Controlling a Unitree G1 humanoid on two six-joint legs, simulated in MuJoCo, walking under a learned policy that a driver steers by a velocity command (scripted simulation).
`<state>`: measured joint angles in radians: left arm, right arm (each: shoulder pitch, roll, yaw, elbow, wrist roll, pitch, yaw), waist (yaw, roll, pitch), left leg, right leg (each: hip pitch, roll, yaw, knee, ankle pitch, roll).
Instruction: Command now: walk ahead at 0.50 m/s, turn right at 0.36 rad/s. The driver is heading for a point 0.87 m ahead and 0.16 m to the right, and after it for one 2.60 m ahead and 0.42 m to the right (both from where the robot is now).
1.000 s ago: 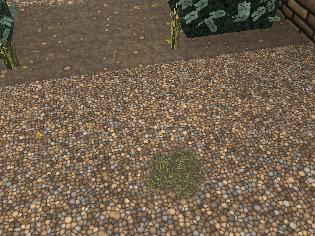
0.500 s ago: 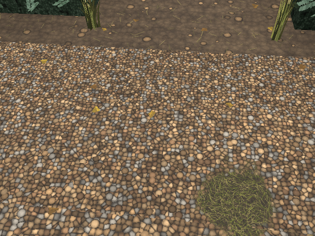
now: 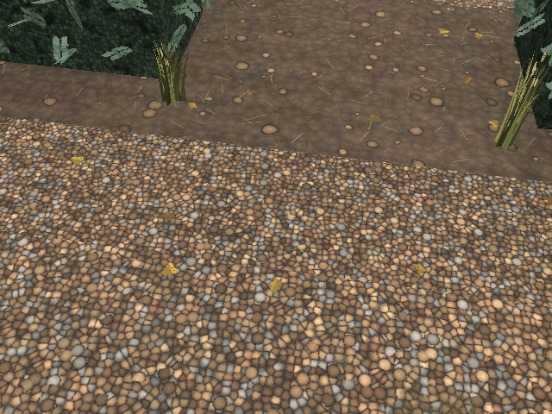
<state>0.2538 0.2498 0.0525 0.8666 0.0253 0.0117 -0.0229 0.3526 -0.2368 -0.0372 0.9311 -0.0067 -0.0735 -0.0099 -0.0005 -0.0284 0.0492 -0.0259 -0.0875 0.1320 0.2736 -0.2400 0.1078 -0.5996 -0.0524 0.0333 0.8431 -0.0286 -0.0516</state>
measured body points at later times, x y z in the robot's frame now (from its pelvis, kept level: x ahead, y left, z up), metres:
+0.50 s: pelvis +0.23 -0.04 -0.01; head +0.23 -0.06 +0.44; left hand +0.28 +0.24 -0.13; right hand +0.31 -0.35 -0.12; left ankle +0.42 +0.10 -0.69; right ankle +0.10 -0.08 -0.74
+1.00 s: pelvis +0.54 -0.05 -0.19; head +0.57 -0.04 +0.26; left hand +0.76 +0.12 -0.32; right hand +0.39 -0.25 -0.32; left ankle +0.57 +0.02 -0.92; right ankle +0.57 -0.20 -0.84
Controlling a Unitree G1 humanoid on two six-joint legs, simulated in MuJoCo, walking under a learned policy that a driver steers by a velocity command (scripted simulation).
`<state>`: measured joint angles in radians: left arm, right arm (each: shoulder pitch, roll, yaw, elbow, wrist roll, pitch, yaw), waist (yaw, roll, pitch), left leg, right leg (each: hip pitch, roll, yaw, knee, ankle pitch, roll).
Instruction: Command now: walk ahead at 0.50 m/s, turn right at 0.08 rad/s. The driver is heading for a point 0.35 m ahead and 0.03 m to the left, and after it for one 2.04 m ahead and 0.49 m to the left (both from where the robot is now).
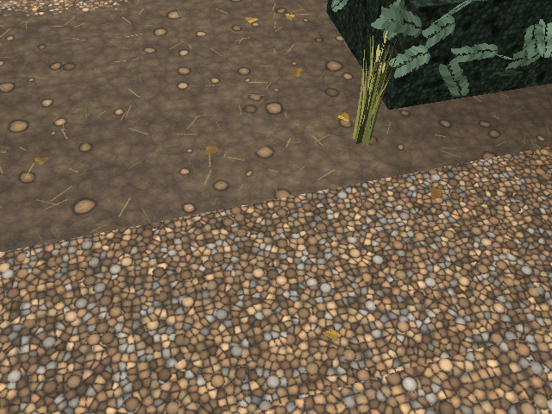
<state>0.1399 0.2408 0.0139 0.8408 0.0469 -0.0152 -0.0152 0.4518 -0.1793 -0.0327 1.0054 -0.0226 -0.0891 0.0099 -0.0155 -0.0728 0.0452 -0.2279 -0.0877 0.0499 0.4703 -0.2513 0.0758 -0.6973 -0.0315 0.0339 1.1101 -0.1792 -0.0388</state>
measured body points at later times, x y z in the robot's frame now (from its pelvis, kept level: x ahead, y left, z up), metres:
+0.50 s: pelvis +0.19 -0.03 +0.01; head +0.23 -0.04 +0.46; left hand +0.22 +0.23 -0.12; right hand +0.26 -0.29 -0.13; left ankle +0.26 +0.11 -0.67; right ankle +0.20 -0.10 -0.73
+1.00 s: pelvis +0.22 +0.01 +0.01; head +0.24 +0.05 +0.46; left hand +0.26 +0.32 -0.12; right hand +0.40 -0.23 -0.09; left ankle +0.25 +0.07 -0.73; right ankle +0.30 -0.16 -0.66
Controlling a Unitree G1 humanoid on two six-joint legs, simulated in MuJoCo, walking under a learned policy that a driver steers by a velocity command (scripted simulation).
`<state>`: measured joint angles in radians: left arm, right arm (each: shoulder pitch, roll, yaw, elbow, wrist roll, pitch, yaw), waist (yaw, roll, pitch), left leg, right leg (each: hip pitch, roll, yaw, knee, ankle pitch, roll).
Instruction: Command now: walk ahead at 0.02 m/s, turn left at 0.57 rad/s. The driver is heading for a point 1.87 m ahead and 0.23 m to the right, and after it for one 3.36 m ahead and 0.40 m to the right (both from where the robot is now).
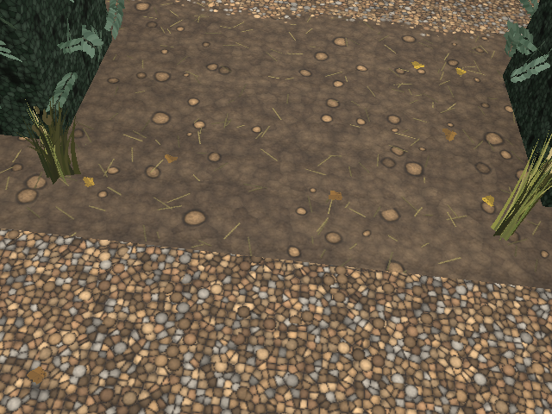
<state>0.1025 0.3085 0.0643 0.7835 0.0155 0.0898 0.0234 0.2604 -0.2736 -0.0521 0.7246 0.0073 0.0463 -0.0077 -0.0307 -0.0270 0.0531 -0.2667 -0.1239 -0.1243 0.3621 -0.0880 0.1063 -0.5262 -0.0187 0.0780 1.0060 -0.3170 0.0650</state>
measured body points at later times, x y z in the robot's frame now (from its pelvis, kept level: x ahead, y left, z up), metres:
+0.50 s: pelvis +0.00 -0.06 +0.00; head +0.01 -0.09 +0.45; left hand +0.09 +0.20 -0.10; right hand +0.14 -0.31 -0.13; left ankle +0.01 +0.07 -0.73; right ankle +0.02 -0.15 -0.75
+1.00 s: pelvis +0.00 -0.06 +0.00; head +0.01 -0.06 +0.45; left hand +0.06 +0.22 -0.13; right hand +0.09 -0.31 -0.15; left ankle -0.01 +0.08 -0.75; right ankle +0.02 -0.15 -0.75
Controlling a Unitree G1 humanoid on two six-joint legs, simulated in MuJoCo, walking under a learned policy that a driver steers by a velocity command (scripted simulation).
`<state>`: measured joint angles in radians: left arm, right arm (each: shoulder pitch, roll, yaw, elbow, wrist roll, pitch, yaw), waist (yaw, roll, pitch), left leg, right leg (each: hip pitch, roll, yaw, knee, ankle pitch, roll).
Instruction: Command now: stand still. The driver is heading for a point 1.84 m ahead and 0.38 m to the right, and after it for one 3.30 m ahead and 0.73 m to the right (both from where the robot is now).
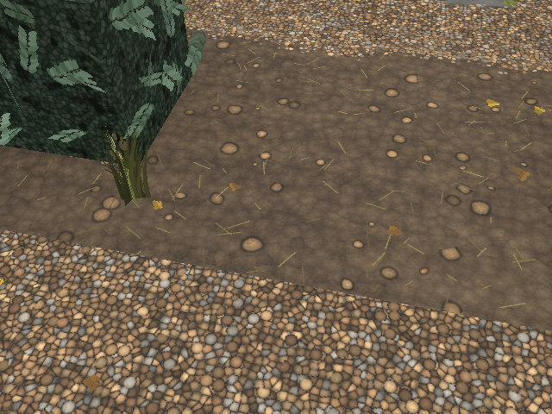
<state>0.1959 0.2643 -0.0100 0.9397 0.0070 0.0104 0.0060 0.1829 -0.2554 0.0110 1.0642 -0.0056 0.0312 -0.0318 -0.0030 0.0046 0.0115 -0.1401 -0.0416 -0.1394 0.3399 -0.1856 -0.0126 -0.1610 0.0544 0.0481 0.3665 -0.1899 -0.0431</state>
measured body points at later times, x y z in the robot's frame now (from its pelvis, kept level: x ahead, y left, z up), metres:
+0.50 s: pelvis +0.00 +0.00 +0.00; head +0.01 +0.00 +0.45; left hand +0.04 +0.25 -0.15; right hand +0.04 -0.25 -0.16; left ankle +0.00 +0.13 -0.75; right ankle +0.00 -0.09 -0.75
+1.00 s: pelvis +0.01 +0.00 +0.00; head +0.01 -0.01 +0.45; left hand +0.03 +0.25 -0.15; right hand +0.03 -0.24 -0.16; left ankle +0.00 +0.13 -0.74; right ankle +0.00 -0.09 -0.75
